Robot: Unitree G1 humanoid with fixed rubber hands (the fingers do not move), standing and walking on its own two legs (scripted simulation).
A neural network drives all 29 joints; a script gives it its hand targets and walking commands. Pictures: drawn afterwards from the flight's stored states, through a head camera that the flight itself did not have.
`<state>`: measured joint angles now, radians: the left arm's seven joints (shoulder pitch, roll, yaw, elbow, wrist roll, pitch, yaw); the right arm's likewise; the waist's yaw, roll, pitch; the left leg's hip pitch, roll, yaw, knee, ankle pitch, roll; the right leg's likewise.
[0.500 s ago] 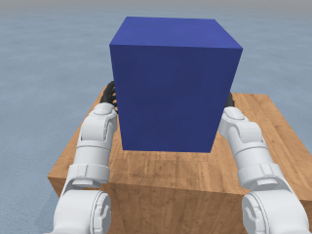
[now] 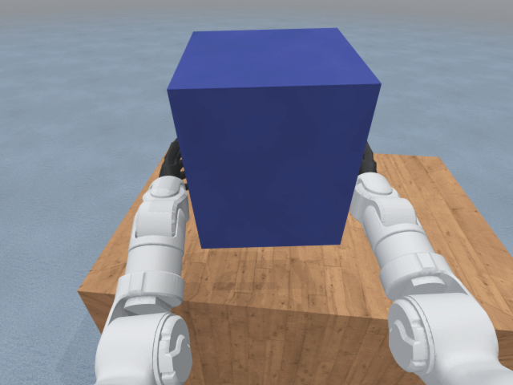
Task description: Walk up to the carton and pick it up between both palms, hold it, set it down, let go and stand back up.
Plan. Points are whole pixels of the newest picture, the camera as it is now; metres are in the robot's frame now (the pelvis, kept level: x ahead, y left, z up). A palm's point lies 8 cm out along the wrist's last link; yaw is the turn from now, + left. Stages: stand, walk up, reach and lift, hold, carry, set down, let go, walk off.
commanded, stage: set down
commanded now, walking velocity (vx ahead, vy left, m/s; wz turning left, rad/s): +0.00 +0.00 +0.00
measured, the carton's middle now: (268, 140) +0.40 +0.03 +0.26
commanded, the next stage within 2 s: none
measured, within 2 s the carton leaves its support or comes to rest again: neither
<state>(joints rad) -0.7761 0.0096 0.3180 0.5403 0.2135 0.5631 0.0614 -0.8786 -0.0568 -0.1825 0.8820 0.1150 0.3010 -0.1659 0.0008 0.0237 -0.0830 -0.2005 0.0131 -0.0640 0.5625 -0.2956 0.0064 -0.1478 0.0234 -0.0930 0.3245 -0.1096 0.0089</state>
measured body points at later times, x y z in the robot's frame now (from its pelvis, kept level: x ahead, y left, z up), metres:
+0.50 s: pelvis +0.03 +0.00 +0.00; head +0.02 +0.02 +0.45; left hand +0.44 +0.17 +0.15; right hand +0.46 -0.13 +0.15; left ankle +0.01 +0.10 -0.74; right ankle +0.05 -0.13 -0.74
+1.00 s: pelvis +0.03 +0.00 +0.00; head +0.04 +0.02 +0.45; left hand +0.44 +0.16 +0.11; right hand +0.46 -0.14 +0.10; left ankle +0.01 +0.10 -0.74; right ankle +0.05 -0.13 -0.74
